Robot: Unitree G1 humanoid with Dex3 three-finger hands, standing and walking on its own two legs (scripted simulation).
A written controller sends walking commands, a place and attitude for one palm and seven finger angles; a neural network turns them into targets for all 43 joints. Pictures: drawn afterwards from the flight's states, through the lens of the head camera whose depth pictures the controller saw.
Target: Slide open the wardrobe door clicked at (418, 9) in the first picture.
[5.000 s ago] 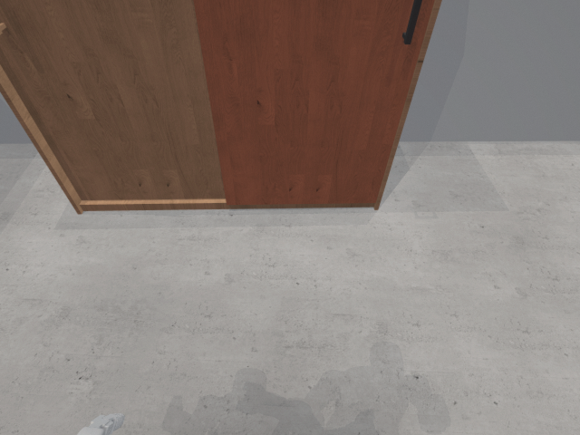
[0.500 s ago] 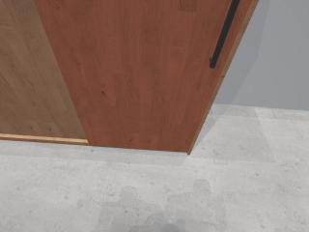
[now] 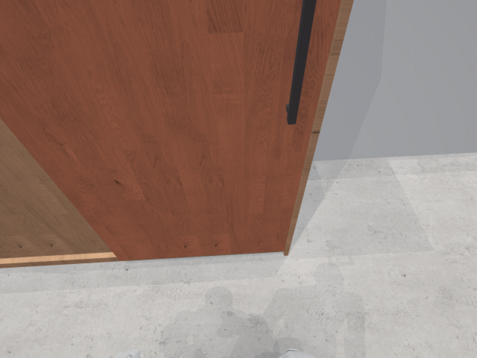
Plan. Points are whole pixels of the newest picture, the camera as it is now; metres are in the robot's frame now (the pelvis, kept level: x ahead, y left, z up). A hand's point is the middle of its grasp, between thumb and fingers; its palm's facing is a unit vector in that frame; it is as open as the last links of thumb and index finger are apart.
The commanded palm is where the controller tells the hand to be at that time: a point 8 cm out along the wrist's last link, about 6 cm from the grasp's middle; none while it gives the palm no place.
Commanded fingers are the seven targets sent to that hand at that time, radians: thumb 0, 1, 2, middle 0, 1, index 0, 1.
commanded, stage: take the last steps up to it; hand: right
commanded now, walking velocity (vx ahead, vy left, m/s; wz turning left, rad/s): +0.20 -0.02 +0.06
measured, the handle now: (299, 52) +0.59 -0.10 +0.21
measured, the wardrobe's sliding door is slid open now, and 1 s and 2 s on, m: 0.00 0.00 0.00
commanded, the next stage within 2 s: come to a stop and stand still in 0.20 s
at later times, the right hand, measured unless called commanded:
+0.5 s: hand (326, 314) +0.23 -0.16 -0.14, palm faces -0.05 +0.98 -0.20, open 7.4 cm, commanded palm none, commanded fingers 0.00 -0.90 -0.90 0.20 0.30 0.20 0.30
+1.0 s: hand out of the picture +0.09 -0.25 -0.16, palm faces +0.07 +0.98 -0.19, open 7.4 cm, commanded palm none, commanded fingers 0.00 -0.90 -0.90 0.20 0.30 0.20 0.30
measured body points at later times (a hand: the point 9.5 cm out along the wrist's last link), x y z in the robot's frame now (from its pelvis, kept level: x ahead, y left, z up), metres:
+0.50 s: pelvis +0.12 +0.00 +0.01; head +0.13 +0.01 +0.46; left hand +0.06 +0.20 -0.15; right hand +0.23 -0.21 -0.13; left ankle +0.17 +0.10 -0.72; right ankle +0.08 -0.10 -0.72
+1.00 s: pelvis +0.07 -0.06 +0.03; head +0.07 -0.08 +0.48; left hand +0.10 +0.17 -0.11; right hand +0.09 -0.30 -0.14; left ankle +0.07 +0.09 -0.66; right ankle +0.07 -0.14 -0.72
